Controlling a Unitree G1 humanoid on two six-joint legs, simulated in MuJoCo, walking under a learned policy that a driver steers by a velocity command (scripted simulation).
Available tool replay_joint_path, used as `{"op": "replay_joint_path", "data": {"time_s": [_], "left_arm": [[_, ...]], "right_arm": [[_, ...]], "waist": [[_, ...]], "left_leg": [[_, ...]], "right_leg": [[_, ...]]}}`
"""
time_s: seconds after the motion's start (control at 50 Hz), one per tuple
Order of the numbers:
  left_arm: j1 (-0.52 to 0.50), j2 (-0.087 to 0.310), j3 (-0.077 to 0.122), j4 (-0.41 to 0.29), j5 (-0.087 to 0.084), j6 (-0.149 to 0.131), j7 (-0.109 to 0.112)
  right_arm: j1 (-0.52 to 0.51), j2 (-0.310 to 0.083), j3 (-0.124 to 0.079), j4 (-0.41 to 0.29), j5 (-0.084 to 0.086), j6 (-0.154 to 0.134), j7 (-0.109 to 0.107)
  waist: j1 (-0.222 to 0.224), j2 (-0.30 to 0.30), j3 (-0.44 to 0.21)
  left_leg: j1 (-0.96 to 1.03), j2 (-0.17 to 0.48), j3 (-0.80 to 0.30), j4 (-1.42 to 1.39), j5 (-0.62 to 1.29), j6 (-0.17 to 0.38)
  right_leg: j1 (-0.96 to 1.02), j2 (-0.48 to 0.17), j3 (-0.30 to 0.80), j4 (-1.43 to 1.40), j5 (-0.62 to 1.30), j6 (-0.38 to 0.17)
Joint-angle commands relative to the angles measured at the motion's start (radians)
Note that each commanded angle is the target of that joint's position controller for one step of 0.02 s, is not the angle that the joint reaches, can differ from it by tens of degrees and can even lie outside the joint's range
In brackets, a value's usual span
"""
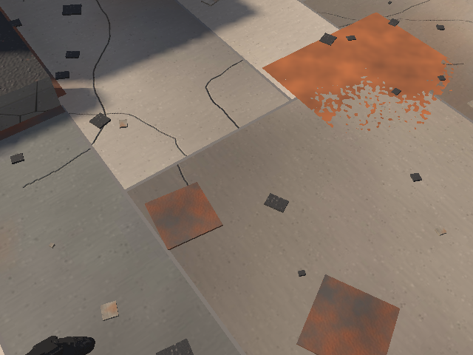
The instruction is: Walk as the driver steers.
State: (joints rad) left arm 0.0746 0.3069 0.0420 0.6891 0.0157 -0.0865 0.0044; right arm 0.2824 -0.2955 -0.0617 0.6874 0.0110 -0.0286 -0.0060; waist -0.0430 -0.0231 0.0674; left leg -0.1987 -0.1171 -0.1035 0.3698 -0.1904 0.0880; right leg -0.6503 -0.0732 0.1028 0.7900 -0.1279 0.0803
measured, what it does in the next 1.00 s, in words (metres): walks ahead, turning right: right foot, then left foot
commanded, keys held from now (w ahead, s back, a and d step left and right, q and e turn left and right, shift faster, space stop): e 0.92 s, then no key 0.02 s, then q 0.06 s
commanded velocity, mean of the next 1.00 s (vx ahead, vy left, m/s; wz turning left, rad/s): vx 0.06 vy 0.00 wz -0.35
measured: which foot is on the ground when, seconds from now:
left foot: down 0.00-0.18, up 0.20-0.52, down 0.54-0.98, up 1.00-1.00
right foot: up 0.00-0.12, down 0.14-0.54, up 0.56-0.94, down 0.96-1.00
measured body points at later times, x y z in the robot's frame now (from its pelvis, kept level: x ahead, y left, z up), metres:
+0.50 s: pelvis +0.13 -0.03 -0.01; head +0.17 -0.04 +0.44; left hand +0.30 +0.23 -0.12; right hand +0.24 -0.32 -0.12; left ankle +0.17 +0.11 -0.73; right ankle +0.21 -0.14 -0.75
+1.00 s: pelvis +0.13 -0.04 -0.01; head +0.15 -0.07 +0.43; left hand +0.41 +0.13 -0.10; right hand +0.12 -0.36 -0.12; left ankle +0.18 +0.10 -0.74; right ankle +0.08 -0.13 -0.75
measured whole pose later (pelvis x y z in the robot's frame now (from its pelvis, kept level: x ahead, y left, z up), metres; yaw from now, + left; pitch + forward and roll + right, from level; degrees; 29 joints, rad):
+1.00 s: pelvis +0.13 -0.04 -0.01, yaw -26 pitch +1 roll +0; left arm 0.14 0.29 0.07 0.62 -0.01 0.07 -0.01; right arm 0.17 -0.31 -0.08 0.72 0.00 0.01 -0.02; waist -0.03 0.04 0.05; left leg -0.30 0.12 0.10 0.64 -0.38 -0.04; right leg -0.28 0.01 -0.02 0.54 -0.29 -0.03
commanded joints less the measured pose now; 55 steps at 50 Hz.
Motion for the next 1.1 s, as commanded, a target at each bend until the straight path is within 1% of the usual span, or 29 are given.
{"op": "replay_joint_path", "data": {"time_s": [0.02, 0.1, 0.14, 0.16, 0.18, 0.2, 0.22, 0.24, 0.3, 0.38, 0.46, 0.52, 0.54, 0.56, 0.58, 0.6, 0.62, 0.66, 0.72, 0.78, 0.88, 0.94, 0.96, 0.98, 1.0, 1.02, 1.04, 1.06, 1.1], "left_arm": [[0.017, 0.045, 0.005, -0.027, -0.01, -0.006, -0.013], [0.026, 0.088, 0.023, -0.02, -0.001, -0.023, -0.035], [0.102, 0.115, 0.036, 0.005, 0.009, -0.03, -0.032], [0.111, 0.179, 0.046, -0.01, 0.02, -0.032, -0.028], [0.149, 0.17, 0.044, -0.006, 0.027, -0.018, -0.024], [0.186, 0.119, 0.033, 0.002, 0.002, -0.004, -0.029], [0.16, 0.119, 0.031, -0.004, -0.019, 0.008, -0.033], [0.131, 0.128, 0.036, -0.019, -0.025, 0.023, -0.033], [0.049, 0.134, 0.042, -0.045, -0.018, 0.062, -0.014], [0.06, 0.14, 0.059, -0.058, -0.018, 0.088, 0.012], [0.069, 0.151, 0.072, -0.066, -0.027, 0.107, 0.021], [0.054, 0.149, 0.075, -0.074, -0.039, 0.127, 0.029], [0.073, 0.131, 0.07, -0.072, -0.042, 0.13, 0.031], [0.064, 0.095, 0.061, -0.094, -0.04, 0.127, 0.029], [0.068, 0.11, 0.069, -0.106, -0.04, 0.115, 0.026], [0.111, 0.163, 0.089, -0.085, -0.024, 0.108, 0.022], [0.153, 0.174, 0.098, -0.052, -0.03, 0.114, 0.02], [0.183, 0.132, 0.09, -0.026, -0.029, 0.134, 0.027], [0.104, 0.089, 0.069, -0.071, -0.045, 0.139, 0.019], [0.048, 0.072, 0.056, -0.112, -0.044, 0.138, 0.007], [0.055, 0.086, 0.055, -0.136, -0.04, 0.147, -0.013], [0.12, 0.082, 0.063, -0.12, -0.037, 0.153, -0.023], [0.152, 0.098, 0.069, -0.108, -0.031, 0.151, -0.016], [0.185, 0.173, 0.085, -0.112, -0.029, 0.147, -0.002], [0.155, 0.218, 0.083, -0.126, 0.0, 0.135, 0.002], [0.166, 0.125, 0.056, -0.121, 0.022, 0.113, -0.003], [0.123, 0.077, 0.034, -0.098, 0.027, 0.095, -0.006], [0.069, 0.067, 0.032, -0.086, 0.018, 0.085, -0.007], [0.013, 0.043, 0.018, -0.063, 0.008, 0.073, -0.001]], "right_arm": [[0.004, -0.14, -0.037, -0.044, 0.003, 0.004, -0.022], [-0.006, -0.11, -0.02, -0.009, -0.017, -0.005, -0.017], [-0.022, -0.096, -0.015, -0.001, -0.021, -0.012, -0.015], [0.053, -0.079, -0.009, -0.007, -0.039, -0.02, -0.014], [0.143, -0.064, 0.001, 0.008, -0.033, -0.02, -0.015], [0.095, -0.106, -0.002, -0.006, -0.032, -0.008, -0.013], [0.052, -0.14, -0.015, -0.015, -0.018, 0.012, -0.014], [-0.008, -0.139, -0.019, -0.02, -0.011, 0.033, -0.02], [-0.052, -0.105, -0.02, -0.034, -0.01, 0.065, -0.036], [-0.045, -0.061, -0.013, -0.019, -0.014, 0.047, -0.04], [-0.066, -0.072, -0.017, -0.022, -0.009, 0.03, -0.029], [-0.021, -0.076, -0.026, -0.004, -0.006, 0.011, -0.015], [-0.001, -0.106, -0.036, -0.001, -0.012, 0.008, -0.017], [0.009, -0.193, -0.056, -0.007, -0.04, 0.01, -0.022], [-0.045, -0.217, -0.062, -0.022, -0.071, 0.012, -0.021], [-0.111, -0.164, -0.045, -0.052, -0.074, 0.005, -0.026], [-0.163, -0.118, -0.033, -0.068, -0.055, 0.002, -0.032], [-0.18, -0.095, -0.024, -0.071, -0.023, 0.002, -0.037], [-0.117, -0.108, -0.027, -0.056, -0.027, 0.018, -0.043], [-0.078, -0.142, -0.042, -0.045, -0.027, 0.034, -0.046], [-0.106, -0.187, -0.062, -0.043, -0.01, 0.04, -0.026], [-0.133, -0.184, -0.063, -0.032, 0.02, 0.034, -0.02], [-0.083, -0.15, -0.052, -0.005, 0.022, 0.028, -0.017], [-0.051, -0.084, -0.028, -0.008, -0.018, 0.023, -0.009], [-0.098, -0.042, -0.007, -0.051, -0.043, 0.02, -0.008], [-0.153, -0.11, -0.027, -0.04, -0.026, 0.027, -0.016], [-0.139, -0.114, -0.031, -0.022, -0.005, 0.035, -0.014], [-0.106, -0.104, -0.032, 0.01, -0.001, 0.044, -0.018], [-0.063, -0.11, -0.035, 0.049, -0.009, 0.059, -0.023]], "waist": [[-0.006, 0.12, -0.158], [0.009, 0.136, -0.15], [0.055, 0.096, -0.162], [0.015, -0.023, -0.232], [0.014, -0.17, -0.33], [0.048, -0.203, -0.35], [0.046, -0.118, -0.303], [0.057, -0.056, -0.242], [0.028, -0.078, -0.128], [0.038, -0.131, -0.177], [0.054, -0.139, -0.184], [0.021, -0.134, -0.165], [0.017, -0.103, -0.163], [0.027, 0.086, -0.137], [0.041, 0.3, -0.102], [0.066, 0.236, -0.102], [0.089, 0.163, -0.102], [0.08, 0.128, -0.094], [0.03, 0.16, -0.087], [-0.008, 0.191, -0.113], [-0.004, 0.22, -0.131], [0.047, 0.202, -0.135], [0.056, 0.144, -0.144], [0.039, -0.074, -0.192], [0.043, -0.281, -0.199], [0.104, -0.148, -0.232], [0.069, -0.128, -0.196], [0.044, -0.112, -0.17], [0.021, -0.127, -0.127]], "left_leg": [[-0.036, 0.182, -0.057, -0.026, 0.517, 0.097], [0.073, 0.263, -0.117, 0.065, 0.471, 0.08], [0.068, 0.205, -0.078, 0.205, 0.481, 0.031], [-0.01, 0.118, -0.04, 0.362, 0.285, -0.018], [-0.176, 0.043, 0.019, 0.608, -0.115, -0.095], [-0.266, 0.028, 0.003, 0.732, -0.454, -0.129], [-0.317, 0.062, -0.029, 0.809, -0.454, -0.135], [-0.36, 0.068, -0.014, 0.848, -0.422, -0.141], [-0.298, 0.098, 0.005, 0.655, -0.306, -0.14], [-0.184, 0.067, 0.026, 0.453, -0.23, -0.151], [-0.139, 0.062, 0.012, 0.31, -0.168, -0.14], [-0.021, 0.06, 0.037, 0.091, -0.049, -0.103], [0.058, 0.125, 0.001, 0.018, -0.026, -0.074], [0.101, 0.317, -0.205, -0.065, -0.094, 0.022], [0.013, 0.475, -0.397, -0.138, 0.032, 0.143], [-0.019, 0.501, -0.375, -0.112, 0.133, 0.171], [-0.013, 0.442, -0.268, -0.08, 0.186, 0.131], [0.05, 0.38, -0.147, -0.037, 0.278, 0.091], [0.126, 0.355, -0.051, -0.028, 0.379, 0.113], [0.196, 0.389, -0.031, -0.02, 0.396, 0.133], [0.129, 0.42, 0.039, -0.001, 0.423, 0.129], [0.083, 0.41, 0.08, 0.09, 0.383, 0.073], [-0.001, 0.371, 0.117, 0.16, 0.296, 0.014], [-0.197, 0.286, 0.204, 0.362, -0.011, -0.084], [-0.388, 0.177, 0.199, 0.527, -0.46, -0.151], [-0.349, 0.208, 0.086, 0.655, -0.482, -0.162], [-0.317, 0.217, 0.057, 0.669, -0.431, -0.157], [-0.307, 0.221, 0.053, 0.643, -0.369, -0.16], [-0.238, 0.207, 0.041, 0.63, -0.249, -0.182]], "right_leg": [[0.225, 0.079, -0.088, -0.166, 0.238, 0.006], [0.244, 0.057, -0.055, -0.262, 0.202, -0.074], [0.376, 0.058, -0.06, -0.352, 0.364, -0.128], [0.541, -0.053, 0.075, -0.299, 0.724, -0.2], [0.725, -0.216, 0.292, -0.298, 0.846, -0.371], [0.733, -0.262, 0.458, -0.381, 0.723, -0.426], [0.689, -0.246, 0.469, -0.401, 0.461, -0.4], [0.617, -0.207, 0.436, -0.436, 0.241, -0.366], [0.386, -0.102, 0.335, -0.522, -0.095, -0.281], [0.365, -0.049, 0.3, -0.519, -0.098, -0.277], [0.376, -0.056, 0.371, -0.515, -0.151, -0.276], [0.33, -0.017, 0.38, -0.478, -0.193, -0.233], [0.27, 0.022, 0.352, -0.433, -0.257, -0.193], [0.119, 0.116, 0.221, -0.257, -0.355, -0.134], [0.051, 0.227, 0.044, 0.018, -0.449, -0.086], [0.063, 0.164, 0.068, 0.217, -0.433, -0.056], [0.067, 0.159, 0.059, 0.297, -0.383, -0.042], [0.017, 0.144, 0.04, 0.41, -0.307, -0.006], [-0.016, 0.112, -0.027, 0.344, -0.259, 0.031], [0.023, 0.069, -0.058, 0.199, -0.273, 0.046], [0.221, 0.062, -0.148, -0.031, -0.27, 0.004], [0.374, 0.085, -0.178, -0.302, -0.102, -0.067], [0.51, 0.093, -0.14, -0.428, 0.034, -0.105], [0.718, -0.082, 0.095, -0.44, 0.356, -0.162], [0.702, -0.321, 0.316, -0.412, 0.58, -0.362], [0.623, -0.313, 0.267, -0.429, 0.503, -0.42], [0.568, -0.248, 0.17, -0.441, 0.403, -0.373], [0.549, -0.188, 0.106, -0.454, 0.29, -0.318], [0.479, -0.15, 0.025, -0.463, 0.341, -0.287]]}}
Keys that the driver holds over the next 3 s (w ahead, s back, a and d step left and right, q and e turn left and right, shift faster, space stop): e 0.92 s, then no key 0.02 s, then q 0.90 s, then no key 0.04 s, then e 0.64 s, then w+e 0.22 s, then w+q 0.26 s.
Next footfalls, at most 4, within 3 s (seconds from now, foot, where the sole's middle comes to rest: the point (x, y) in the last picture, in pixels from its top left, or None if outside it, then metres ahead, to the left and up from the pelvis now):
0.14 right None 0.25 -0.14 -0.78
0.54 left None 0.22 0.09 -0.78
0.96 right None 0.11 -0.15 -0.78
1.48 left None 0.17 0.07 -0.78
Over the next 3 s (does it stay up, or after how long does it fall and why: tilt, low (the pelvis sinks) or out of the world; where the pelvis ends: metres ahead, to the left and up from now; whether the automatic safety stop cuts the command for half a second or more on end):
stays up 0.22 -0.14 0.00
